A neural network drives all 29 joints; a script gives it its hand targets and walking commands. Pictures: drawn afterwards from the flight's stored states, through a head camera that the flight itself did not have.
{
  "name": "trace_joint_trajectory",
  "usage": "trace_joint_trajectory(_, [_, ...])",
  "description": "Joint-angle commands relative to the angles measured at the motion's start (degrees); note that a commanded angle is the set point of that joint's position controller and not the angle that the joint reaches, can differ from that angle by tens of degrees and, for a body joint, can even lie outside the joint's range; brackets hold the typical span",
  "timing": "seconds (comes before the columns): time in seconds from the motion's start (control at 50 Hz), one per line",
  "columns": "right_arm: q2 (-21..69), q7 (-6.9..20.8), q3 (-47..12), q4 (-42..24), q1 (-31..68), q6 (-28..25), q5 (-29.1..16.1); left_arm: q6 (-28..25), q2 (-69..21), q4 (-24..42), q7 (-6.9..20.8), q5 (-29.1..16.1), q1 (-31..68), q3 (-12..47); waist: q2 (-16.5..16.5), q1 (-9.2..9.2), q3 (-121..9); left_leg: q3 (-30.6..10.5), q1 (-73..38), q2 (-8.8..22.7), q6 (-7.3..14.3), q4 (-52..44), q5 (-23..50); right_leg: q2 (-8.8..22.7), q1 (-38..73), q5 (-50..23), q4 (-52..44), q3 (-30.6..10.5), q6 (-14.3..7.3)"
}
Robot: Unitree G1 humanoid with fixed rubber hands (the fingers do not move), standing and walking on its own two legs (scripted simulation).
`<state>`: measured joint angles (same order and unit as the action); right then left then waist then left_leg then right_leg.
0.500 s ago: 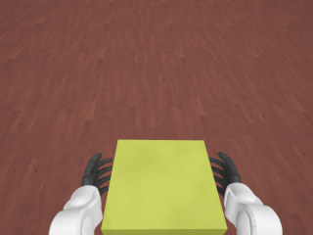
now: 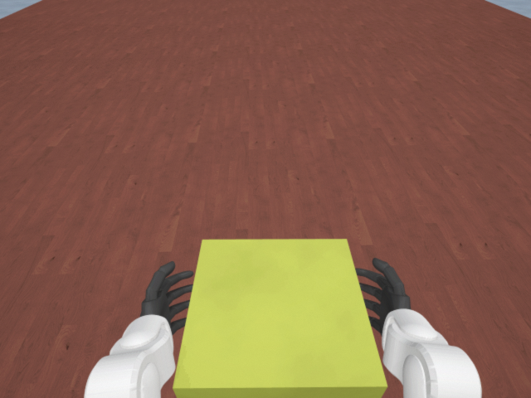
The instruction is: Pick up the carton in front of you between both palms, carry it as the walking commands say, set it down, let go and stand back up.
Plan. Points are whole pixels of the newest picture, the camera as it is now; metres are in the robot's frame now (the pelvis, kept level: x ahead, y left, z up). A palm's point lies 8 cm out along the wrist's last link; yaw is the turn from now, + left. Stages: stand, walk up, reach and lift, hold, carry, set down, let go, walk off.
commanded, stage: carry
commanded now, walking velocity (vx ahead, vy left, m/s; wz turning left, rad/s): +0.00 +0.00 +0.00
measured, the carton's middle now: (274, 348) +0.23 +0.00 +0.00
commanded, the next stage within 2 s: hold in 1.40 s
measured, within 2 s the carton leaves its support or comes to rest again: neither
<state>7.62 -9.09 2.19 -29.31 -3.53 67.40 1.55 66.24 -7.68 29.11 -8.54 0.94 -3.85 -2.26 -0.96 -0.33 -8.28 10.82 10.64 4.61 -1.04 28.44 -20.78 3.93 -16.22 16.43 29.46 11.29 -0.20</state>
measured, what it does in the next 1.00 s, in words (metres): shifts its weight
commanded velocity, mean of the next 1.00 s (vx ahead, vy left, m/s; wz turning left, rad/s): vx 0.00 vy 0.00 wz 0.00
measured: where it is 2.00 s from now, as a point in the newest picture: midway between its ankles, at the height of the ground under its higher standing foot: outside the picture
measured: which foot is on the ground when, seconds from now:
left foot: down 0.00-1.00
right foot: down 0.00-1.00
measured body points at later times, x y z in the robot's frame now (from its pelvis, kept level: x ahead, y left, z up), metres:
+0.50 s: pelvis -0.02 +0.00 +0.00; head -0.05 +0.00 +0.45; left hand +0.23 +0.15 +0.06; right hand +0.23 -0.15 +0.06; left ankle -0.07 +0.11 -0.74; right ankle -0.02 -0.11 -0.74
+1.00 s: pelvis -0.05 +0.00 +0.00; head -0.05 +0.00 +0.45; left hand +0.25 +0.15 +0.03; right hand +0.25 -0.15 +0.02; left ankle -0.07 +0.11 -0.74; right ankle -0.02 -0.11 -0.74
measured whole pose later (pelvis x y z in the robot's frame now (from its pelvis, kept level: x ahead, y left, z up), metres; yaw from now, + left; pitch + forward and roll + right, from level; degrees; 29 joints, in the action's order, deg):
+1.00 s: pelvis -0.05 +0.00 +0.00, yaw +1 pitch +2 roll +0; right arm 8.0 -3.2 9.3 10.6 11.6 38.7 13.0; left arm 38.3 -8.0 -10.1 -2.0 13.0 11.3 -9.1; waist -0.1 0.1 -3.3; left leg 10.8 13.0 3.8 0.2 28.1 -16.6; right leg 4.8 -17.9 11.5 27.8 11.2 -0.6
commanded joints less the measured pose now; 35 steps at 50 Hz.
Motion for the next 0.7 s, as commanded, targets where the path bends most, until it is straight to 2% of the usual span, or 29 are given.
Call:
trace_joint_trajectory(0.0, [38.4, 1.8, -31.1, -7.3, 18.6, -2.0, -10.9, -1.0, -38.9, 7.2, 1.7, -10.5, 18.3, 30.9, 1.2, 0.29, -11.6, -3.2, -3.6, 4.9, -0.3, 0.5, 35.8, 6.6, 9.6, -41.3, 1.2, -5.4, -0.4])
trace_joint_trajectory(0.12, [37.4, 2.2, -31.4, -7.5, 16.8, -2.3, -10.5, -1.1, -37.9, 7.4, 1.9, -9.9, 16.2, 31.3, 0.5, 0.30, -10.7, -3.4, -3.5, 5.2, -0.3, 0.4, 35.5, 6.2, 8.9, -37.0, 1.4, -4.9, -0.2])
trace_joint_trajectory(0.26, [34.9, 4.8, -32.1, -3.9, 17.8, -2.6, -9.4, -1.2, -35.3, 3.2, 4.3, -8.2, 17.0, 31.7, 0.5, 0.36, -7.1, -4.0, -1.7, 5.5, 0.0, -1.4, 29.3, 6.0, 7.0, -29.1, -0.5, -5.0, -0.2])
trace_joint_trajectory(0.32, [31.6, 5.9, -30.6, -0.8, 19.8, -3.7, -8.4, -2.3, -32.4, -0.2, 5.3, -6.8, 18.7, 30.0, 0.5, 0.33, -5.7, -4.2, -0.9, 5.6, 0.3, -2.6, 25.7, 6.0, 6.5, -25.4, -1.6, -5.1, -0.3])
trace_joint_trajectory(0.42, [31.3, 7.8, -29.2, 4.4, 23.3, -6.9, -7.2, -5.5, -32.2, -5.0, 7.2, -5.8, 22.3, 28.5, 0.7, 0.30, -4.3, -4.7, 0.3, 5.5, 0.7, -4.6, 18.2, 6.1, 5.7, -18.9, -3.7, -5.6, -0.4])
trace_joint_trajectory(0.68, [36.7, 13.7, -24.3, 22.1, 31.4, -19.2, -3.0, -17.9, -37.0, -22.8, 13.1, -1.6, 30.6, 24.0, 0.9, 0.29, -6.1, -5.2, 1.5, 5.3, 1.3, -6.2, 12.1, 6.2, 5.3, -13.7, -5.4, -6.0, -0.6])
